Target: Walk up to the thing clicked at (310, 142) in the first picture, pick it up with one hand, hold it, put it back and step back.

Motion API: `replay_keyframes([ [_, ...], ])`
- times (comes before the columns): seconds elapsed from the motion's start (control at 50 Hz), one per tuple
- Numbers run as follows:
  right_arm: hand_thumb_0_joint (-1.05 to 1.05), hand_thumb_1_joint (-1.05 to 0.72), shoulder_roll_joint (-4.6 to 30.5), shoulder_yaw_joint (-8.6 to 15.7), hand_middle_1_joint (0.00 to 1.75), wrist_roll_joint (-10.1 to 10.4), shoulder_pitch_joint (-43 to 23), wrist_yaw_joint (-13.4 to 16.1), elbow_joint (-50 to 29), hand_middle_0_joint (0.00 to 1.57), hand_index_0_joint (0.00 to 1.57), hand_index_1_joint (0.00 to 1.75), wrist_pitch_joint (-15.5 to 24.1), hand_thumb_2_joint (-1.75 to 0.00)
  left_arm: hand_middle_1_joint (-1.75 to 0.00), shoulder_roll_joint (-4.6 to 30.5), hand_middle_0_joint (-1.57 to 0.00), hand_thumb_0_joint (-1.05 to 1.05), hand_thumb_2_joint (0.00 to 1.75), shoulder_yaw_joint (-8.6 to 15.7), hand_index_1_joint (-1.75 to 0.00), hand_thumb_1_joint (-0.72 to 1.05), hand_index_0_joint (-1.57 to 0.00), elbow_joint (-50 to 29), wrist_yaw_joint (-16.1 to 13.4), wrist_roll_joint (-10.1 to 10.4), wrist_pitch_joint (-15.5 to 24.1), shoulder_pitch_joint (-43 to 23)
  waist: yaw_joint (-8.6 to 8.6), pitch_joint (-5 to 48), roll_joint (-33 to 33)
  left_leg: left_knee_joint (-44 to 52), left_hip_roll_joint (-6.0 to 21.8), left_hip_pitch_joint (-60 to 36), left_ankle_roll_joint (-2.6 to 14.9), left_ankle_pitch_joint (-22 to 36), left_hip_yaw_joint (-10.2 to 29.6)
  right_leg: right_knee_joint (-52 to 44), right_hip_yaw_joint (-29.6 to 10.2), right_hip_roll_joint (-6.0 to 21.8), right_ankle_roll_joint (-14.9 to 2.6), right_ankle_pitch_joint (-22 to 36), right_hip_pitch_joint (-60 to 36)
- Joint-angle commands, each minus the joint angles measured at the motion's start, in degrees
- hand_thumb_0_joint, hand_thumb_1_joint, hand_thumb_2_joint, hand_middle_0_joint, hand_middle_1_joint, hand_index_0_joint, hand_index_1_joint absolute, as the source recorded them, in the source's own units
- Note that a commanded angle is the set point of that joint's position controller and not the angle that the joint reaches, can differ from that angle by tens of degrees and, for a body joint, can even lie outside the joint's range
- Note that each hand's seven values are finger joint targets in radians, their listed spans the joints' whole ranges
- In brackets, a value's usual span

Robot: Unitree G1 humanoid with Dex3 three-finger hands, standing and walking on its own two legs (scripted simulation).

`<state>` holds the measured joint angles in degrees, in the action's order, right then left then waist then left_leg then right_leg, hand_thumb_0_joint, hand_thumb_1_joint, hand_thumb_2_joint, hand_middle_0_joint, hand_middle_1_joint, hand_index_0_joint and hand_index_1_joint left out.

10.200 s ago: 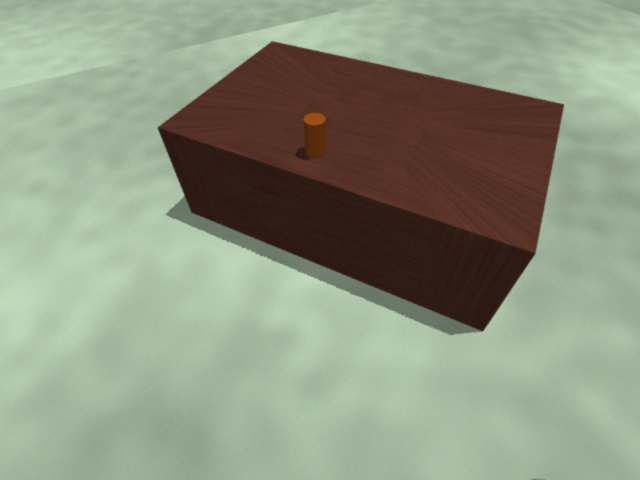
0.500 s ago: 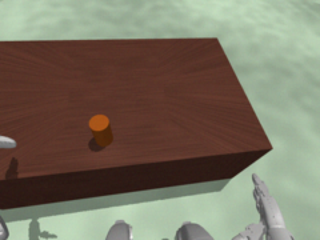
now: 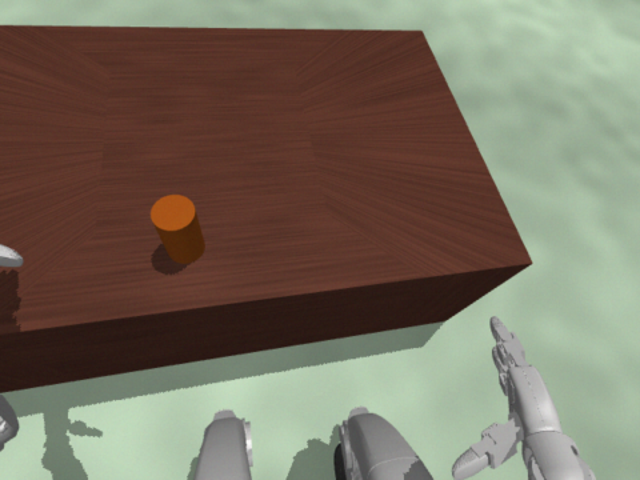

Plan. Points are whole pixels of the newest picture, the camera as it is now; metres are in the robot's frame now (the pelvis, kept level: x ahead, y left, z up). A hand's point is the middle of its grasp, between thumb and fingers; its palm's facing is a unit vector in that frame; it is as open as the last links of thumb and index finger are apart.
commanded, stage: approach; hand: left
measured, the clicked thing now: (180, 231) +0.51 +0.18 -0.18
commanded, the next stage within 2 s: close in in 0.36 s
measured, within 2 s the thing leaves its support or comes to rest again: neither
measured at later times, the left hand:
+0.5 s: hand (133, 247) +0.48 +0.26 -0.17, palm faces +0.12 -0.99 +0.01, open 17.6 cm
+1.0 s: hand (170, 240) +0.50 +0.20 -0.18, palm faces +0.18 -0.98 -0.01, open 17.4 cm
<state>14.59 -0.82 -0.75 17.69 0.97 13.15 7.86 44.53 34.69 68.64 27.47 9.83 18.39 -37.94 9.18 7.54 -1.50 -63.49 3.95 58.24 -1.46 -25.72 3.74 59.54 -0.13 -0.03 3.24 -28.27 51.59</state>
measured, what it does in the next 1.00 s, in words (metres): lowers itself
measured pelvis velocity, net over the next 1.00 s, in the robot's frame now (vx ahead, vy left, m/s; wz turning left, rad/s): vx -0.04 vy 0.00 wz -0.07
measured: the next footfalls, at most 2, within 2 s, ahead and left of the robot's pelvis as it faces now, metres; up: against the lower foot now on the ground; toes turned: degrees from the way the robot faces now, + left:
none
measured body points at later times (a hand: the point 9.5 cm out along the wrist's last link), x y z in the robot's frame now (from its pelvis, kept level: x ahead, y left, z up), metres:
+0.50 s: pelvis -0.03 +0.00 -0.12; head +0.18 +0.09 +0.27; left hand +0.47 +0.31 -0.17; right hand +0.14 -0.26 -0.05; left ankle +0.04 +0.13 -0.66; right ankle +0.00 -0.16 -0.66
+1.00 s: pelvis -0.04 +0.00 -0.14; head +0.16 +0.07 +0.26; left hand +0.48 +0.25 -0.18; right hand +0.13 -0.27 -0.03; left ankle +0.04 +0.13 -0.66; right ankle +0.00 -0.16 -0.66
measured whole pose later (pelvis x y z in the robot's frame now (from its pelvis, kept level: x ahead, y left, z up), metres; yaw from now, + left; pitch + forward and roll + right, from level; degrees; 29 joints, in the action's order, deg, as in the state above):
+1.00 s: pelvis -0.04 +0.00 -0.14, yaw -4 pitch +34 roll -7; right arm 17.9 6.0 -4.5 25.1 -6.3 -21.5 0.6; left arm 35.9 32.9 63.1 3.0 -1.2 30.6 -42.1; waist 22.2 10.0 -1.1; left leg -95.7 4.0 96.1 -2.4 -33.6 8.2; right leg 92.0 1.4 -1.9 3.5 -37.4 88.4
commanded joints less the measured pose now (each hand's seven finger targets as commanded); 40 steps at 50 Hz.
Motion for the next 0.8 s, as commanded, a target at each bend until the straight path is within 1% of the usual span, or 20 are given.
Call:
replay_keyframes([
  [0.0, 0.00, 0.55, 12.3, 8.4, 0.05, -0.2, 2.0, 0.6, -12.4, 0.05, 0.05, 0.05, 3.7, -0.05, -0.04, 13.3, -0.05, 0.00, 0.02, 2.1, -0.04, -0.56, -0.05, -4.4, -0.6, 2.0, 8.0, -13.6, 2.97, 20.1, 6.5, 2.1, -1.1, -17.8, 2.44, 15.7, -1.0, -3.3, 2.8, -2.0, -3.73, 14.5, 3.4],
  [0.12, 0.00, 0.53, 12.8, 9.7, 0.05, -1.8, 5.2, -0.9, -17.4, 0.05, 0.05, 0.05, 3.8, -0.05, -0.05, 19.8, -0.06, 0.00, 0.03, 6.0, -0.06, -0.57, -0.05, -9.9, -3.5, -0.4, 14.8, -17.7, 3.45, 27.1, 16.1, -4.7, -0.7, -16.9, 1.28, 18.8, 0.3, 4.1, 3.3, -2.2, -4.34, 13.7, 11.1],
  [0.16, 0.00, 0.52, 12.5, 9.3, 0.05, -2.5, 4.5, -1.4, -19.9, 0.05, 0.05, 0.05, 4.0, -0.06, -0.05, 19.7, -0.06, 0.00, 0.04, 6.2, -0.07, -0.58, -0.05, -10.5, -4.7, -1.5, 16.4, -18.6, 4.01, 29.7, 18.6, -6.9, -0.5, -16.5, 1.01, 20.2, 0.8, 6.5, 3.6, -2.4, -4.46, 13.9, 12.9],
  [0.18, 0.00, 0.52, 12.3, 9.2, 0.05, -2.9, 4.4, -1.7, -19.8, 0.05, 0.05, 0.05, 3.9, -0.06, -0.06, 22.0, -0.06, 0.00, 0.05, 7.3, -0.07, -0.57, -0.05, -14.4, -5.5, -2.1, 17.5, -21.4, 3.49, 31.3, 21.8, -7.9, -0.4, -17.1, 0.68, 20.6, 1.0, 8.1, 3.5, -2.3, -4.64, 13.4, 14.5],
  [0.22, 0.00, 0.50, 11.4, 8.6, 0.05, -3.6, 3.4, -2.1, -21.2, 0.05, 0.05, 0.05, 3.8, -0.06, -0.06, 19.6, -0.06, 0.00, 0.06, 5.8, -0.07, -0.58, -0.04, -15.0, -6.4, -2.9, 18.8, -23.7, 4.62, 34.3, 25.9, -10.0, -0.2, -18.0, 0.47, 22.7, 1.4, 10.4, 3.6, -2.3, -4.85, 13.8, 17.1],
  [0.24, 0.00, 0.49, 11.6, 9.0, 0.05, -3.8, 2.7, -2.2, -22.2, 0.05, 0.05, 0.05, 3.8, -0.06, -0.06, 16.2, -0.06, 0.00, 0.06, 4.1, -0.08, -0.58, -0.05, -11.5, -6.6, -3.3, 18.7, -22.5, 5.46, 34.1, 25.1, -10.8, -0.1, -16.5, 0.48, 21.6, 1.7, 11.3, 3.7, -2.4, -4.97, 12.7, 18.9],
  [0.28, 0.00, 0.50, 12.8, 9.7, 0.05, -4.4, 1.8, -2.3, -22.7, 0.05, 0.05, 0.05, 3.7, -0.06, -0.06, 14.1, -0.06, 0.00, 0.06, 2.1, -0.08, -0.61, -0.04, -9.5, -6.8, -4.0, 19.5, -22.6, 6.65, 33.6, 27.6, -12.1, 0.5, -15.7, 0.05, 19.4, 2.4, 13.4, 4.2, -2.8, -5.24, 9.9, 23.6],
  [0.34, 0.00, 0.51, 14.3, 11.3, 0.05, -4.7, 3.2, -2.4, -25.2, 0.05, 0.05, 0.05, 2.6, -0.06, -0.07, 17.6, -0.06, 0.00, 0.06, 3.1, -0.08, -0.58, -0.05, -9.6, -8.3, -5.9, 20.3, -23.5, 7.30, 32.7, 28.5, -13.8, 0.7, -11.0, -0.05, 13.9, 2.9, 16.3, 4.6, -3.0, -5.54, 6.6, 27.6],
  [0.38, 0.00, 0.52, 14.6, 12.2, 0.05, -4.8, 5.5, -2.8, -28.0, 0.05, 0.05, 0.05, 2.1, -0.06, -0.08, 16.4, -0.05, 0.00, 0.07, 3.7, -0.08, -0.58, -0.05, -6.8, -9.5, -6.2, 20.5, -21.4, 8.98, 33.0, 26.7, -16.1, 0.2, -7.1, 0.70, 12.7, 2.7, 17.9, 4.9, -3.2, -5.34, 7.8, 27.4],
  [0.42, 0.00, 0.52, 14.4, 12.5, 0.05, -4.7, 6.1, -3.4, -30.9, 0.05, 0.05, 0.05, 1.9, -0.05, -0.09, 12.3, -0.04, 0.00, 0.08, 2.0, -0.09, -0.55, -0.04, -4.8, -10.5, -6.2, 21.0, -21.1, 10.45, 31.5, 23.8, -17.9, 0.0, -2.5, 1.20, 9.7, 2.8, 19.2, 4.9, -3.3, -5.14, 7.0, 28.4],
  [0.44, 0.00, 0.53, 15.4, 13.4, 0.05, -4.7, 7.2, -3.5, -32.3, 0.05, 0.05, 0.05, 1.8, -0.05, -0.08, 12.9, -0.04, 0.00, 0.09, 3.3, -0.09, -0.54, -0.04, -5.2, -11.3, -6.3, 21.0, -20.9, 10.99, 33.0, 22.6, -18.9, 0.0, -2.8, 1.41, 11.4, 3.1, 19.9, 5.3, -3.5, -5.06, 8.3, 28.8],
  [0.46, 0.00, 0.55, 15.7, 13.8, 0.05, -4.6, 6.9, -3.7, -34.7, 0.05, 0.05, 0.05, 1.8, -0.05, -0.07, 14.8, -0.04, 0.00, 0.05, 4.1, -0.06, -0.51, -0.05, -5.9, -12.3, -6.9, 21.2, -20.9, 10.83, 33.9, 21.9, -19.6, -0.1, -1.3, 1.57, 10.2, 3.0, 20.6, 5.1, -3.5, -4.96, 7.8, 28.4],
  [0.5, 0.00, 0.54, 14.6, 13.4, 0.05, -4.7, 9.3, -4.3, -35.4, 0.05, 0.05, 0.05, 1.2, -0.05, -0.07, 13.9, -0.04, 0.00, 0.06, 4.1, -0.06, -0.49, -0.05, -8.1, -13.7, -7.3, 21.6, -22.9, 11.54, 35.1, 23.1, -21.1, -0.3, -0.1, 1.66, 10.7, 3.2, 22.1, 5.1, -3.5, -4.89, 8.3, 29.2],
  [0.58, 0.00, 0.53, 15.2, 14.6, 0.05, -4.5, 10.0, -5.0, -40.1, 0.05, 0.05, 0.05, 0.3, -0.05, -0.07, 14.6, -0.04, 0.00, 0.07, 4.9, -0.06, -0.48, -0.05, -15.3, -16.9, -8.2, 22.0, -26.4, 11.19, 40.8, 25.9, -22.7, -0.5, -1.7, 1.41, 12.0, 3.2, 24.6, 4.8, -3.3, -4.78, 9.1, 29.0],
  [0.6, 0.00, 0.53, 15.6, 15.3, 0.05, -4.5, 9.0, -5.1, -41.5, 0.05, 0.05, 0.05, 0.1, -0.05, -0.07, 16.4, -0.04, 0.00, 0.07, 5.1, -0.06, -0.46, -0.05, -16.8, -17.7, -9.1, 21.9, -26.9, 10.57, 41.7, 27.9, -22.8, -0.7, -1.4, 1.27, 11.2, 2.6, 24.7, 4.1, -3.2, -4.77, 8.7, 27.8],
  [0.64, 0.00, 0.53, 14.6, 14.6, 0.05, -4.3, 10.2, -5.3, -42.9, 0.05, 0.05, 0.05, -1.1, -0.05, -0.08, 6.2, -0.05, 0.00, 0.07, -2.1, -0.07, -0.52, -0.06, -11.5, -17.6, -9.9, 19.5, -25.1, 12.67, 38.0, 27.0, -21.7, -0.6, -1.4, 1.06, 10.0, 2.8, 23.7, 4.6, -3.1, -4.95, 7.5, 30.1],
  [0.7, 0.00, 0.53, 15.9, 15.7, 0.05, -4.2, 11.1, -4.9, -42.2, 0.05, 0.05, 0.05, -2.9, -0.05, -0.07, 11.9, -0.06, 0.00, 0.05, -0.1, -0.06, -0.55, -0.06, -17.8, -19.6, -11.2, 17.7, -25.5, 10.33, 38.0, 30.0, -20.9, -0.7, -2.0, 0.57, 7.9, 2.1, 23.2, 3.9, -2.9, -5.02, 5.6, 30.3],
  [0.72, 0.00, 0.53, 15.5, 15.4, 0.05, -4.2, 11.4, -5.1, -43.3, 0.05, 0.05, 0.05, -3.2, -0.05, -0.07, 11.5, -0.06, 0.00, 0.05, -0.5, -0.06, -0.52, -0.07, -18.8, -19.9, -11.2, 16.9, -25.8, 10.48, 38.2, 30.4, -21.2, -0.8, -1.8, 0.73, 7.6, 1.7, 22.9, 3.5, -2.9, -4.91, 5.8, 29.0],
  [0.76, 0.00, 0.53, 15.1, 15.8, 0.05, -3.8, 11.3, -5.2, -43.0, 0.05, 0.05, 0.05, -3.7, -0.05, -0.07, 6.8, -0.06, 0.00, 0.04, -2.0, -0.06, -0.55, -0.07, -16.5, -20.3, -10.2, 15.8, -24.5, 11.25, 34.1, 28.1, -21.1, -0.8, 0.6, 0.95, 4.4, 1.7, 22.1, 3.3, -2.9, -4.63, 4.1, 29.9],
  [0.78, 0.00, 0.53, 14.9, 16.3, 0.05, -3.8, 11.5, -5.3, -41.2, 0.05, 0.05, 0.05, -4.0, -0.05, -0.07, 7.3, -0.06, 0.00, 0.05, -1.2, -0.06, -0.55, -0.07, -17.6, -21.3, -9.9, 15.5, -24.2, 11.22, 32.2, 27.8, -21.5, -1.0, 2.8, 1.35, 3.8, 1.2, 21.5, 2.9, -2.7, -4.26, 4.4, 29.2],
])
